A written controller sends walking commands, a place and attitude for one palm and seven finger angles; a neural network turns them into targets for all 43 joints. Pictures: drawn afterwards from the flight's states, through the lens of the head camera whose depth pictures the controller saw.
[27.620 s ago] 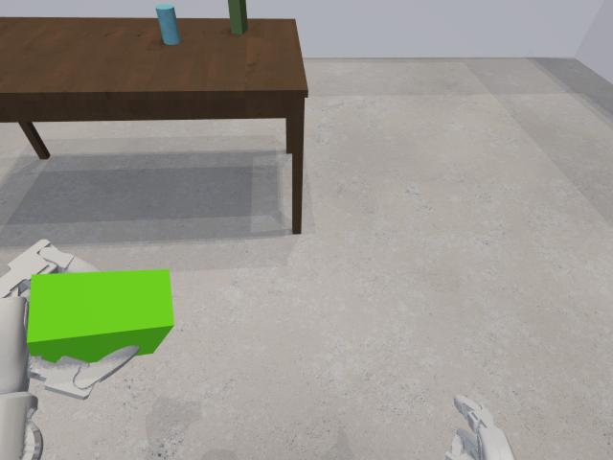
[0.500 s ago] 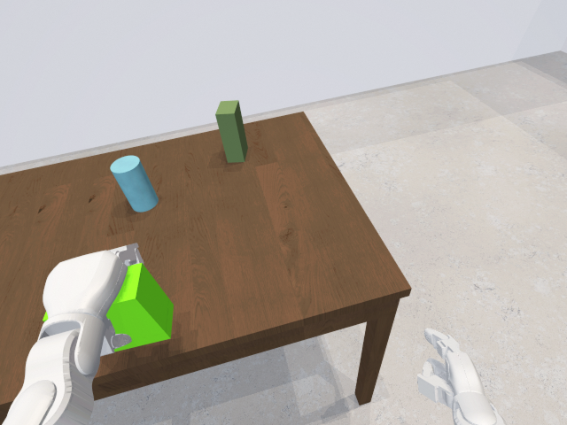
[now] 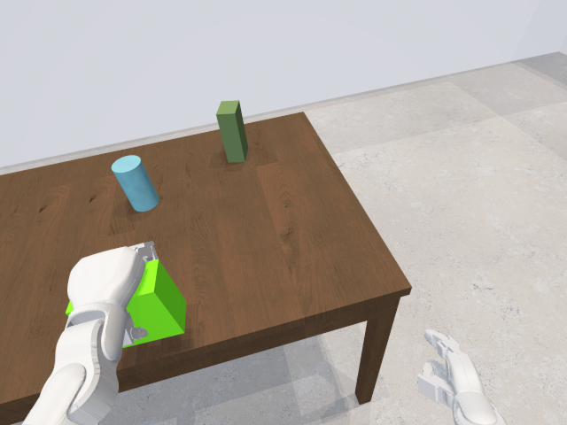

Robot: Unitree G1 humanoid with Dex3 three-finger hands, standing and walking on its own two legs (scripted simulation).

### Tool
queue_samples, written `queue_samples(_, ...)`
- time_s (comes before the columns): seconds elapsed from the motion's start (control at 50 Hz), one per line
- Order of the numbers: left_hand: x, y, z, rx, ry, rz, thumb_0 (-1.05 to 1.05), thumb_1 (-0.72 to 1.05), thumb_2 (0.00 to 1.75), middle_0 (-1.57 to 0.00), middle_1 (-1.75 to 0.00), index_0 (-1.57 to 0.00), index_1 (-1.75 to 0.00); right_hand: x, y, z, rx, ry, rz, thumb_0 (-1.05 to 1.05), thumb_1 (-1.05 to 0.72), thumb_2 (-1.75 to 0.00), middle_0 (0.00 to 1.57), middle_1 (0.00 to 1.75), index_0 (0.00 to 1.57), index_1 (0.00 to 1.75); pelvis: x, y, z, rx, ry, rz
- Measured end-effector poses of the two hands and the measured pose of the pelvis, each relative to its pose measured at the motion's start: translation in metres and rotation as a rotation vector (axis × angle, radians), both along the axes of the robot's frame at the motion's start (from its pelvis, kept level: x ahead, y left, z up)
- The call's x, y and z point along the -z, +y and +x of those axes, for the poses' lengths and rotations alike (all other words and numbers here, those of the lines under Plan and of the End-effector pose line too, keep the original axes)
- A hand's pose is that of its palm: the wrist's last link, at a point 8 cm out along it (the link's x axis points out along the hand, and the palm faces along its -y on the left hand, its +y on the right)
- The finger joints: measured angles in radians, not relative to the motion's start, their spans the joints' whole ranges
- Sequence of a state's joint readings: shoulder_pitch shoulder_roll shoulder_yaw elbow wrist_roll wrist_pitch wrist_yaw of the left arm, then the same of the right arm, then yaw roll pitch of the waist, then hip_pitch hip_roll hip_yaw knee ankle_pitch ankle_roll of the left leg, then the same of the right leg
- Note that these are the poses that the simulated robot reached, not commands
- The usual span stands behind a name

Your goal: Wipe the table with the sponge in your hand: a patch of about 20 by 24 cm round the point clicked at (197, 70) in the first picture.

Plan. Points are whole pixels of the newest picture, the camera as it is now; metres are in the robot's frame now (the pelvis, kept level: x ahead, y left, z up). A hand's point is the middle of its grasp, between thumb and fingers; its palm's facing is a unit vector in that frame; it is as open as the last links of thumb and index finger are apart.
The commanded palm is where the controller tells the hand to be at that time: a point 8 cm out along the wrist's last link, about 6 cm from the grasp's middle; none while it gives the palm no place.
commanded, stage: move the sponge above the wiping area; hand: left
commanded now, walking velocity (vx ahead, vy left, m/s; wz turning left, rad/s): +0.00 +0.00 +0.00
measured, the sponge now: (138, 312) +0.24 +0.27 +0.04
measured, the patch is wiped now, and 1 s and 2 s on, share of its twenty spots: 0.00 0.00 0.00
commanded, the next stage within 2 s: lower the sponge onto the table in 1.38 s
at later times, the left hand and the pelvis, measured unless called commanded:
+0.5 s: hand (131, 293) +0.25 +0.28 +0.06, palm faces -0.03 -0.08 -1.00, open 10.0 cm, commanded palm +0.23 +0.28 +0.12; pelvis +0.01 -0.01 +0.00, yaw +0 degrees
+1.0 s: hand (138, 288) +0.27 +0.28 +0.05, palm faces -0.02 -0.08 -1.00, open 10.0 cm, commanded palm +0.25 +0.28 +0.11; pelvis +0.01 +0.00 +0.00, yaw +0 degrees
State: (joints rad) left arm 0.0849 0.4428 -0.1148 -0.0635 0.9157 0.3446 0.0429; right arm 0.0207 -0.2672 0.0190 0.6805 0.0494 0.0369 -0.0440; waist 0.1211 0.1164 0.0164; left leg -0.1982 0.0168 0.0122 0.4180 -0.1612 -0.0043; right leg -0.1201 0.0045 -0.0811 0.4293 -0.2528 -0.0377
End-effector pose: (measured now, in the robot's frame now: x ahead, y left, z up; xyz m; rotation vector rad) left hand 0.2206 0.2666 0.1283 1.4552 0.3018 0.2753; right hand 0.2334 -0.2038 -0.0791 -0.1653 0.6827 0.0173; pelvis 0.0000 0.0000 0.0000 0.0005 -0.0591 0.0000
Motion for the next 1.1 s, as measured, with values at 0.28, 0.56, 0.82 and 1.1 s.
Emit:
queue_samples(0.28,0.009,0.005,0.009,-0.02,0.012,0.016,-0.01,-0.49,1.03,-0.73,-1.36,-0.76,-1.34,0.005,-0.009,-0.003,0.024,0.023,-0.011,0.01,-0.91,-0.9,0.2,0.3,0.2,0.3,0.0,-0.005,0.004,0.0,0.01,0.0)
queue_samples(0.56,0.016,0.014,0.013,-0.021,0.03,0.011,-0.01,-0.49,1.03,-0.73,-1.36,-0.76,-1.34,0.006,-0.02,-0.004,0.054,0.034,-0.027,0.01,-0.91,-0.9,0.2,0.3,0.2,0.3,0.001,-0.005,0.011,0.006,0.029,0.0)
queue_samples(0.82,0.028,0.008,0.02,0.013,0.034,0.01,-0.01,-0.49,1.03,-0.73,-1.36,-0.76,-1.34,0.011,-0.013,-0.005,0.051,0.048,-0.028,0.01,-0.91,-0.9,0.2,0.3,0.2,0.3,0.002,0.0,0.01,-0.004,0.043,-0.002)
queue_samples(1.1,0.024,0.014,0.03,-0.032,0.033,0.018,-0.01,-0.49,1.03,-0.73,-1.36,-0.76,-1.34,0.011,-0.006,-0.005,0.047,0.06,-0.006,0.01,-0.91,-0.9,0.2,0.3,0.2,0.3,0.002,0.001,0.011,-0.005,0.043,-0.002)
